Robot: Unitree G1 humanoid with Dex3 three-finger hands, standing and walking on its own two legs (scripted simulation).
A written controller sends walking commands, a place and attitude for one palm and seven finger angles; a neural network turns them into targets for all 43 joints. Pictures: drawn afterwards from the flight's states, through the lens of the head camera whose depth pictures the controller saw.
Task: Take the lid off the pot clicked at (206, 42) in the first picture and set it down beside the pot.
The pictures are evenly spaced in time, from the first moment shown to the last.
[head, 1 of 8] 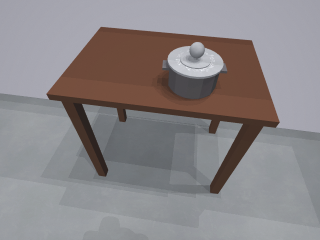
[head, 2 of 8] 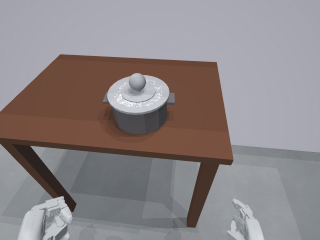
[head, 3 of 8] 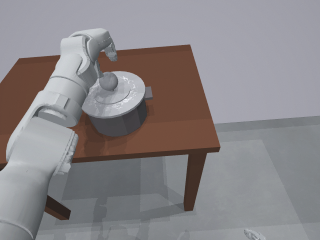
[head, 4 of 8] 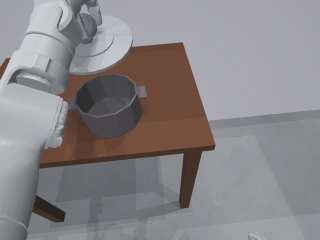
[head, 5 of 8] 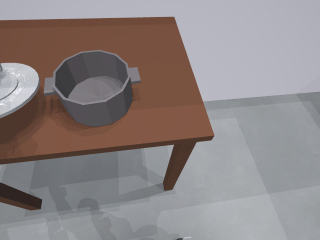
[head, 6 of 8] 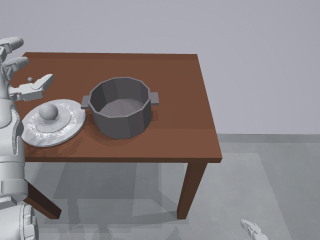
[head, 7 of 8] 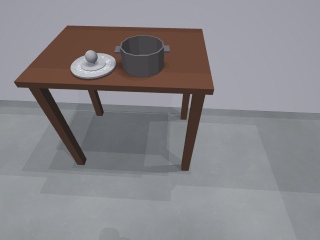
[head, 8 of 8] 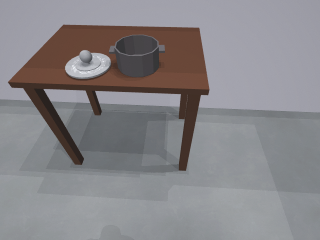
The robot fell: no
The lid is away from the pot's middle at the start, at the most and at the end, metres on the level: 0.00 0.24 0.23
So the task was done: yes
